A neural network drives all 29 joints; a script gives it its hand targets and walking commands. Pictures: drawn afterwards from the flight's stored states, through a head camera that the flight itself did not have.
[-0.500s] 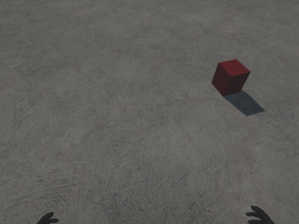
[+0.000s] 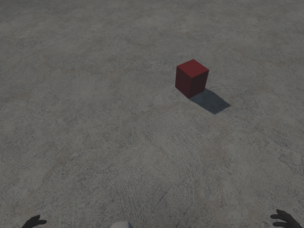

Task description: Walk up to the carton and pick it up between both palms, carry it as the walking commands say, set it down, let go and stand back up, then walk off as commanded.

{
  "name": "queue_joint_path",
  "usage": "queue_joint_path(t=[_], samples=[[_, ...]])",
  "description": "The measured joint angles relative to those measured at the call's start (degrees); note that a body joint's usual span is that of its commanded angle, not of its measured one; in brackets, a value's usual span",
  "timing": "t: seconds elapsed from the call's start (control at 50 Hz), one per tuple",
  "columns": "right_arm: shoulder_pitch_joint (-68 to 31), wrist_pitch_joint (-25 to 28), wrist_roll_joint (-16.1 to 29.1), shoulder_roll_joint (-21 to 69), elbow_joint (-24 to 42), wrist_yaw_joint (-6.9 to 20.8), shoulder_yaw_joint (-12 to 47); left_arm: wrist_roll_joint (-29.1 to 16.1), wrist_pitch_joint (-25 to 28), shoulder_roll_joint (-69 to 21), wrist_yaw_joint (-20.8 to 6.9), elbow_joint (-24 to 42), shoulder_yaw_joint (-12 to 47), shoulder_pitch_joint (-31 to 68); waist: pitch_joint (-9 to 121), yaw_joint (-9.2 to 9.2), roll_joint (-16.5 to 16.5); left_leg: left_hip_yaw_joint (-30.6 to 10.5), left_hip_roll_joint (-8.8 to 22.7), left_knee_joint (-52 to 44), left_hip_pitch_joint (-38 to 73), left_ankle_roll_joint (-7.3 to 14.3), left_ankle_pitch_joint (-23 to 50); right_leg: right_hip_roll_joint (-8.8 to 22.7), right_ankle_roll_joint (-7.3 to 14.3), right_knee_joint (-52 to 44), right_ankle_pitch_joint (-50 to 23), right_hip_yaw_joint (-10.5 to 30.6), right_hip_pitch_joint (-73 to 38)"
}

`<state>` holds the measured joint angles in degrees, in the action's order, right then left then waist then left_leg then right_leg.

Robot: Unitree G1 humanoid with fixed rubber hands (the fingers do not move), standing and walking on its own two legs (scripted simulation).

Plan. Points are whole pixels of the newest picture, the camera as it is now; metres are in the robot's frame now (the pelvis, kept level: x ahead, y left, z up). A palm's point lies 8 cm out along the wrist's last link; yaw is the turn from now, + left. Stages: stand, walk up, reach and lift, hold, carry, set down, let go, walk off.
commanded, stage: walk up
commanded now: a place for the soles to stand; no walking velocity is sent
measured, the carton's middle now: (190, 78) +1.43 -0.35 -0.64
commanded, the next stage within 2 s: none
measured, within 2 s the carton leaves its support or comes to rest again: neither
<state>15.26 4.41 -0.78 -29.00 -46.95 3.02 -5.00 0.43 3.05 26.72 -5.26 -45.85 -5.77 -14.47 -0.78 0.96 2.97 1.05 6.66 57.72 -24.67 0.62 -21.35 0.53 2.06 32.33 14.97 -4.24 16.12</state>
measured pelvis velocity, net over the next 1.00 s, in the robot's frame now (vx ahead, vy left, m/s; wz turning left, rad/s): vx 0.44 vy -0.04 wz -0.25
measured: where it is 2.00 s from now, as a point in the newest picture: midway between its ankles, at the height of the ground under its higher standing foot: (175, 140)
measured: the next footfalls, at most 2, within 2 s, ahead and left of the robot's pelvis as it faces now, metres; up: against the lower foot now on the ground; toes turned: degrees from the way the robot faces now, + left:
left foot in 0.22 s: +0.25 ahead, +0.12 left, +0.00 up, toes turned +1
right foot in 0.62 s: +0.40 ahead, -0.17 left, +0.00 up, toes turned -18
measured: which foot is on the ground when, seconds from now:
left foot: up 0.00-0.20, down 0.22-0.64, up 0.66-0.98, down 1.00-1.00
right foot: down 0.00-0.22, up 0.24-0.60, down 0.62-1.00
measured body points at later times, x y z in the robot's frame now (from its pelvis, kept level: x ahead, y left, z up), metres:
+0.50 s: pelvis +0.22 +0.00 +0.01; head +0.25 +0.01 +0.46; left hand +0.44 +0.28 -0.08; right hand +0.18 -0.36 -0.05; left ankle +0.21 +0.12 -0.73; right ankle +0.30 -0.17 -0.69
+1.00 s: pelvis +0.44 -0.04 +0.00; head +0.45 -0.04 +0.45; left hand +0.57 +0.29 -0.08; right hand +0.49 -0.40 -0.07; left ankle +0.57 +0.05 -0.73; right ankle +0.37 -0.16 -0.73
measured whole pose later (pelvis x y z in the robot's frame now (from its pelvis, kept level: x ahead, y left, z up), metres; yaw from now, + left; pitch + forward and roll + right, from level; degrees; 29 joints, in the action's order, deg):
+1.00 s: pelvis +0.44 -0.04 +0.00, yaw -14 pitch -1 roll -1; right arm 15.6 5.2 -0.7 -27.6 -41.5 4.9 -5.3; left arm 0.2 4.9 28.7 -3.5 -40.7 -4.9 -22.8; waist -1.3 3.4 0.3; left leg 4.0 3.8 33.6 -24.7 1.4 -13.0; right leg 2.1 1.3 33.9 22.1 -3.2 11.2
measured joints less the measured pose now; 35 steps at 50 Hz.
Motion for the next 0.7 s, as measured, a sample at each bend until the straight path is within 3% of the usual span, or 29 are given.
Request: queue_joint_path(t=[0.08,0.18,0.24,0.28,0.32,0.4,0.5,0.56,0.62,0.64,0.7], samples=[[0.6,-0.3,-0.3,1.6,0.8,1.2,0.5,0.4,0.5,-0.1,0.0,1.3,0.5,-3.7,0.1,1.13,-1.0,1.8,-1.2,-11.3,-2.7,-0.5,3.0,-0.8,0.6,-3.9,0.9,1.2,-4.6],[0.1,0.6,-0.1,2.0,2.4,1.8,0.0,0.5,0.5,1.1,0.2,2.6,0.4,-6.0,0.1,1.06,-3.1,2.9,-3.3,-21.7,-1.0,0.1,8.8,-0.9,-0.5,-3.3,5.2,3.0,-8.5],[0.6,2.3,-0.6,0.8,4.1,0.6,-0.8,0.2,0.4,1.4,0.8,3.4,0.5,-5.7,0.0,0.03,-4.6,4.1,-4.6,-23.7,1.5,1.8,11.6,-0.6,0.5,10.4,11.1,5.7,-4.4],[1.1,2.8,-0.2,1.0,4.7,-0.2,-0.9,0.4,0.3,1.3,1.4,3.3,1.0,-4.4,-0.3,-0.88,-6.2,5.8,-4.7,-21.6,2.5,2.0,9.5,-1.7,0.6,24.8,8.6,9.1,2.0],[2.2,3.0,0.0,1.4,4.7,-0.6,-0.7,0.3,0.5,1.3,1.3,2.9,1.3,-2.9,-0.3,-1.69,-7.5,7.3,-4.8,-23.6,5.5,1.8,7.6,-1.1,0.1,30.6,5.0,9.8,6.7],[4.7,3.3,0.0,1.1,4.8,-0.9,-0.3,0.2,0.3,0.9,0.1,2.4,1.1,-0.4,-0.7,-3.12,-7.7,9.5,-4.5,-29.6,11.8,1.4,7.4,1.8,-1.7,24.5,1.1,8.5,12.1],[7.8,2.9,-0.2,0.1,5.0,-0.9,-0.3,0.4,-0.2,0.4,-1.1,3.1,1.0,3.5,-2.4,-4.71,-5.9,11.2,-3.4,-32.4,17.2,0.2,5.0,4.2,-1.6,10.8,-3.3,4.9,14.1],[9.0,2.1,-0.4,-0.4,4.9,-0.9,-0.4,0.6,-0.3,-0.1,-1.5,3.7,1.0,5.9,-3.0,-5.51,-4.7,12.0,-2.4,-31.2,19.5,-0.9,1.7,3.8,-0.9,4.0,-4.5,2.1,12.3],[10.3,1.3,-0.5,-0.6,4.8,-0.9,-0.2,0.7,0.2,-0.1,-0.9,4.8,1.1,7.4,-2.9,-5.65,-3.3,12.1,-0.4,-25.3,19.9,-1.8,-3.6,1.5,0.6,-1.4,-4.9,0.4,7.8],[10.1,0.9,-0.3,-0.3,4.7,-1.0,-0.1,0.8,0.6,0.2,-0.4,5.5,0.8,7.8,-3.4,-5.20,-3.0,11.2,0.7,-18.9,17.7,-1.0,-4.3,0.9,1.0,0.1,-7.1,0.2,8.0],[7.9,0.0,0.6,1.0,5.1,-1.2,0.7,-0.1,1.2,0.0,1.1,6.6,0.9,6.3,-4.5,-3.72,-2.2,2.7,-0.9,1.9,8.2,0.9,-3.1,-0.1,1.2,4.1,-3.6,0.6,7.2]])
